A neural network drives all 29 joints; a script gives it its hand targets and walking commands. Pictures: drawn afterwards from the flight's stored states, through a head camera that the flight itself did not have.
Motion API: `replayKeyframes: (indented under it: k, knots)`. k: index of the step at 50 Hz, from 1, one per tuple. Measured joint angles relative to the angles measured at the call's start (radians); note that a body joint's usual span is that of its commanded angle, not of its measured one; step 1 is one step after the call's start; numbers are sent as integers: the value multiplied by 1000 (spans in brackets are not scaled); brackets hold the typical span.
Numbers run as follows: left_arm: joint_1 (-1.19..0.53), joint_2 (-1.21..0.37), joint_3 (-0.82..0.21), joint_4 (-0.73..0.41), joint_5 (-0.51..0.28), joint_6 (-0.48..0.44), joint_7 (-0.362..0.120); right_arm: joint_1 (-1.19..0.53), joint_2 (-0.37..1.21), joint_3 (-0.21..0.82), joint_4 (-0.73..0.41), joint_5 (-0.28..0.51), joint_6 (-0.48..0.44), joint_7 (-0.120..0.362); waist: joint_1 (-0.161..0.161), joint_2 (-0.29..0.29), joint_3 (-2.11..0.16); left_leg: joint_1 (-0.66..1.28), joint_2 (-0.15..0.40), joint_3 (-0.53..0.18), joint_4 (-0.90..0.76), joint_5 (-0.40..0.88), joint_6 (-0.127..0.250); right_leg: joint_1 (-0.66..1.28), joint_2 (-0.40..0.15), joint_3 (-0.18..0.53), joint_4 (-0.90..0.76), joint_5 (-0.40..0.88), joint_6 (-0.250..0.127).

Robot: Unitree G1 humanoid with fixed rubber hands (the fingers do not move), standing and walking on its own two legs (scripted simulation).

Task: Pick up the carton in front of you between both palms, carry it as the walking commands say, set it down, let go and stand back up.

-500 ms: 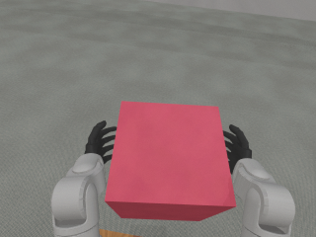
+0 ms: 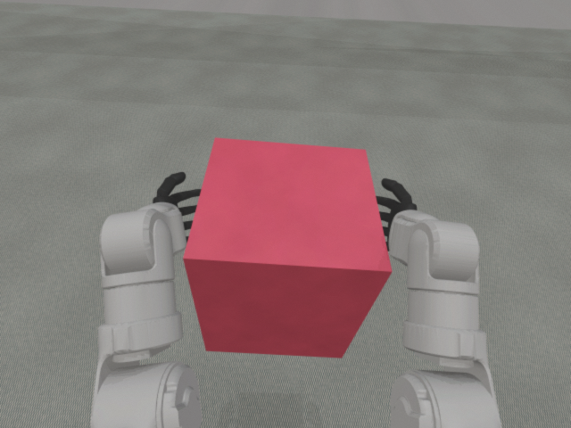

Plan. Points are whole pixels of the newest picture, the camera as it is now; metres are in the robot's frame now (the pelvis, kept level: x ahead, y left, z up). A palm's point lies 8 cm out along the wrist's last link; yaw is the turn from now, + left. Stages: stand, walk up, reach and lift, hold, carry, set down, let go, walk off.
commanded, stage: carry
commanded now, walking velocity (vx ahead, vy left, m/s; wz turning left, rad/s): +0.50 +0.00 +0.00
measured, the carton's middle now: (282, 254) +0.37 -0.01 +0.08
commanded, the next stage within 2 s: none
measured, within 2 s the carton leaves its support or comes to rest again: neither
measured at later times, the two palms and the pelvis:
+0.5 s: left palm (218, 165) +0.59 +0.10 +0.07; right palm (368, 161) +0.61 -0.20 +0.06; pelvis +0.35 -0.06 -0.01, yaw +0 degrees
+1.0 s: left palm (225, 82) +0.94 +0.10 +0.08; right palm (340, 85) +0.91 -0.20 +0.08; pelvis +0.69 -0.03 -0.01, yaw -4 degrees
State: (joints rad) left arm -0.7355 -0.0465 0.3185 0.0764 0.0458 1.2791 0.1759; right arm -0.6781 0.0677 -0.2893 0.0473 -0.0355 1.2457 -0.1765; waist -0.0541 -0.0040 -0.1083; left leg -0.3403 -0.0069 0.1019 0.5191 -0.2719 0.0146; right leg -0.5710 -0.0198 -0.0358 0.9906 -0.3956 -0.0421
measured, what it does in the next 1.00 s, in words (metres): walks ahead: right foot, then left foot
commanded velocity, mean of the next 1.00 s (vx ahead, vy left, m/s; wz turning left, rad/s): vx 0.50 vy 0.00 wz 0.00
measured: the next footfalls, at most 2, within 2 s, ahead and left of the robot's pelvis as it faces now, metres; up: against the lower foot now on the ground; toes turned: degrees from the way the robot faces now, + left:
right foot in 0.24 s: +0.32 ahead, -0.11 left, -0.02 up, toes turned -8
left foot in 0.72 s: +0.73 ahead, +0.03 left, -0.02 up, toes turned +7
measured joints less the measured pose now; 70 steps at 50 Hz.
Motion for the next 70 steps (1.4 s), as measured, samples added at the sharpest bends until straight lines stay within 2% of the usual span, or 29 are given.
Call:
replayKeyframes:
  k: [5, 8, 10, 12, 13, 14, 15, 16, 18, 23, 27, 32, 35, 36, 37, 39, 40, 42, 45, 51, 55, 59, 62, 63, 64, 65, 67, 68, 70]
  knots:
    - [117, -72, 3, -157, 33, -50, -25, 108, 55, -9, -136, -7, -53, 9, -12, 2, 48, 123, 9, -2, -103, -24, -5, -46, -19, -16, -240, 186, 28]
    - [264, -127, -22, -297, 48, -79, -48, 236, 105, 7, -252, -19, -82, 30, -3, -10, 63, 205, 9, 3, -126, -42, 12, -17, -8, -45, -417, 312, 34]
    - [373, -145, -69, -388, 52, -96, -51, 329, 121, 45, -335, -23, -91, 43, 5, -15, 73, 263, 12, 8, -111, -68, 15, 42, 8, -77, -541, 399, 25]
    - [447, -115, -135, -436, 45, -97, -54, 401, 91, 111, -383, -18, -91, 46, 10, -29, 80, 284, 11, 17, 5, -88, 14, 137, 13, -110, -638, 483, 14]
    - [471, -107, -159, -450, 43, -98, -54, 427, 82, 127, -406, -17, -88, 46, 12, -31, 73, 261, 18, 20, 117, -65, 14, 178, 11, -113, -639, 416, -19]
    - [489, -102, -176, -453, 43, -105, -55, 441, 78, 133, -416, -17, -86, 47, 21, -10, 69, 216, 29, -3, 250, -103, 3, 187, 26, -115, -601, 316, -50]
    - [506, -99, -188, -449, 44, -110, -56, 457, 75, 139, -418, -20, -85, 49, 30, 5, 69, 154, 27, -36, 385, -151, -7, 189, 36, -118, -563, 253, -65]
    - [526, -95, -197, -446, 43, -109, -58, 480, 71, 153, -420, -24, -82, 50, 37, 8, 66, 91, 20, -56, 491, -174, -11, 199, 38, -120, -549, 228, -60]
    - [576, -88, -214, -451, 38, -101, -59, 529, 64, 184, -428, -34, -71, 51, 52, 3, 58, -18, 22, -58, 572, -150, -20, 246, 39, -121, -569, 203, -58]
    - [674, -81, -238, -498, 26, -118, -61, 604, 60, 237, -463, -52, -75, 59, 85, -8, 35, -214, 60, -28, 436, -29, -41, 397, 44, -108, -677, 156, -58]
    - [721, -81, -255, -519, 24, -130, -63, 655, 60, 255, -492, -62, -85, 65, 91, -6, 4, -290, 77, 5, 261, 94, -47, 534, 45, -90, -751, 106, -44]
    - [745, -82, -274, -561, 19, -113, -63, 697, 62, 262, -553, -62, -68, 64, 80, -1, -19, -278, 56, 77, 44, 254, -11, 714, 40, -75, -817, 19, -17]
    - [751, -82, -274, -582, 22, -91, -63, 696, 61, 265, -566, -56, -48, 61, 76, -11, -22, -190, 18, 128, -39, 268, 11, 782, 20, -78, -739, -69, 6]
    - [753, -82, -271, -584, 23, -83, -63, 691, 61, 266, -560, -55, -39, 60, 71, -11, -23, -142, 8, 143, -60, 248, 20, 775, 10, -91, -642, -107, 14]
    - [744, -81, -262, -572, 23, -74, -62, 681, 61, 268, -539, -55, -37, 59, 58, -29, -24, -134, -3, 154, -23, 216, 54, 727, -17, -101, -487, -74, 21]
    - [724, -80, -247, -537, 26, -62, -62, 654, 59, 262, -494, -55, -27, 57, 37, -29, -19, -121, 0, 159, 28, 152, 101, 545, -15, -42, -75, -26, 25]
    - [718, -80, -246, -524, 30, -57, -62, 647, 59, 257, -478, -53, -23, 57, 30, -24, -14, -98, 1, 157, 14, 144, 107, 453, -5, -18, 81, -13, 19]
    - [714, -80, -251, -505, 37, -54, -63, 650, 60, 247, -462, -48, -25, 57, 22, -15, -12, -41, -1, 150, -45, 140, 101, 302, -12, -9, 212, 31, 8]
    - [712, -80, -261, -494, 43, -66, -65, 657, 60, 238, -460, -44, -37, 57, 19, -5, -17, 45, -3, 135, -143, 141, 87, 140, -52, -20, 132, 108, 15]
    - [723, -81, -268, -518, 47, -84, -66, 658, 60, 239, -477, -37, -53, 58, 37, 8, -44, 194, 1, 101, -279, 108, 63, -16, -111, -45, -208, 248, 66]
    - [717, -81, -265, -559, 40, -73, -63, 652, 60, 245, -514, -37, -45, 59, 51, 5, -42, 299, 4, 86, -339, 64, 38, -46, -119, -70, -346, 347, 77]
    - [708, -80, -261, -587, 33, -57, -59, 645, 60, 248, -541, -39, -31, 60, 53, 4, -35, 396, 14, 74, -350, -16, 3, -19, -98, -110, -448, 370, 60]
    - [697, -80, -259, -591, 28, -48, -58, 640, 60, 246, -553, -42, -21, 59, 45, 15, -22, 447, 39, 62, -281, -119, -33, 56, -64, -159, -528, 351, 38]
    - [688, -80, -260, -586, 27, -47, -58, 639, 59, 242, -557, -44, -19, 59, 43, 16, -15, 441, 51, 63, -202, -172, -43, 98, -52, -176, -561, 367, 32]
    - [681, -81, -266, -563, 28, -56, -58, 631, 58, 230, -548, -43, -17, 59, 50, 42, -8, 399, 86, 64, -71, -192, -47, 102, -34, -190, -533, 373, 11]
    - [669, -81, -269, -536, 31, -63, -58, 623, 58, 216, -534, -42, -16, 60, 56, 58, 6, 323, 102, 37, 114, -187, -48, 99, -25, -199, -495, 339, -11]
    - [656, -82, -269, -500, 32, -72, -58, 615, 59, 204, -513, -44, -17, 60, 60, 54, 39, 149, 75, -28, 457, -201, -44, 122, -30, -202, -486, 281, -36]
    - [661, -82, -267, -495, 31, -79, -59, 615, 59, 206, -506, -45, -20, 60, 61, 49, 53, 77, 63, -38, 551, -191, -37, 145, -32, -201, -510, 273, -35]
    - [682, -82, -263, -501, 28, -97, -60, 620, 59, 218, -500, -48, -34, 60, 64, 40, 72, -27, 59, -32, 572, -150, -28, 198, -34, -198, -574, 282, -19]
